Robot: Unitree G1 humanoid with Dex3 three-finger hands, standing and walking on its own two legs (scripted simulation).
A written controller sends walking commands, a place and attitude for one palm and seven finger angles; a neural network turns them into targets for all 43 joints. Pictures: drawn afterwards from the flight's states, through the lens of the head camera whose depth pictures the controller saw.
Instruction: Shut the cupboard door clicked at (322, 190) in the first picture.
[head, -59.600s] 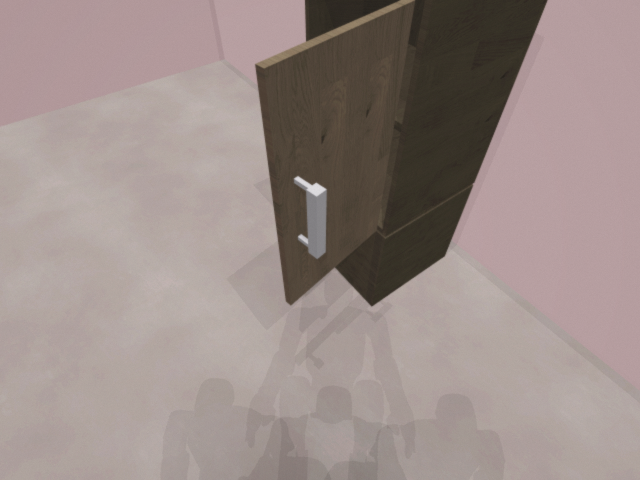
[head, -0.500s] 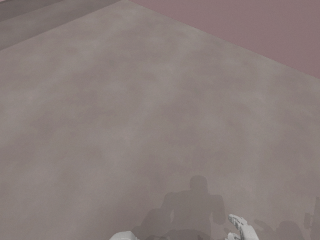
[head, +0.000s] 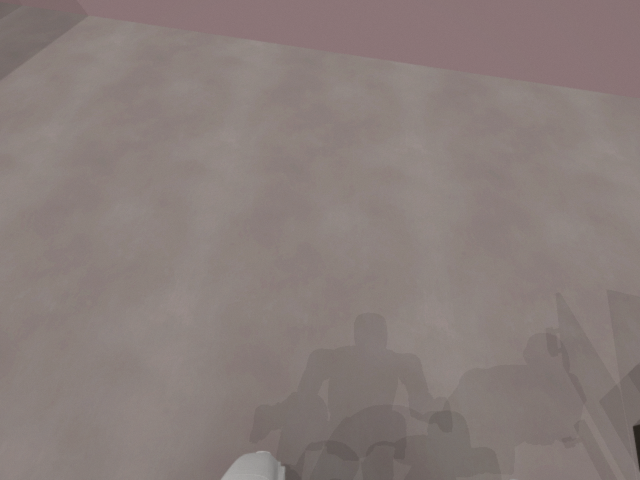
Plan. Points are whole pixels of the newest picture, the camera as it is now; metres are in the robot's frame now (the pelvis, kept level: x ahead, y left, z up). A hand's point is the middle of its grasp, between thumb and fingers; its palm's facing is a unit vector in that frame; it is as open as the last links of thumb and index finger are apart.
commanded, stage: turn to face it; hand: left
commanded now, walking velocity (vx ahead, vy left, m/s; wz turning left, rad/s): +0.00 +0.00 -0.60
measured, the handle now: out of the picture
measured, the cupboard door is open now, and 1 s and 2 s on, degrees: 27 27 27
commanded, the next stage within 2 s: none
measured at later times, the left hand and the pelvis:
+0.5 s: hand (199, 428) +0.19 +0.20 -0.16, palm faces -0.32 -0.91 -0.24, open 7.4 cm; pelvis +0.01 +0.03 +0.00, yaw -19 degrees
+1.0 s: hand (229, 411) +0.22 +0.17 -0.19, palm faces -0.55 -0.82 -0.19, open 7.4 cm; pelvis +0.04 +0.04 -0.01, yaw -37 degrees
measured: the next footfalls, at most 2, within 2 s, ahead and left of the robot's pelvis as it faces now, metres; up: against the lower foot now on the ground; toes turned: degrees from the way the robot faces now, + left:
left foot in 0.14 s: +0.08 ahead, +0.15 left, +0.00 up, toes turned -4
right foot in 0.54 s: -0.02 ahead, -0.10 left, +0.00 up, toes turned -25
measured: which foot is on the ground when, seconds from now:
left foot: up 0.00-0.12, down 0.14-0.54, up 0.56-0.88, down 0.90-1.00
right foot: down 0.00-0.14, up 0.16-0.52, down 0.54-0.92, up 0.94-1.00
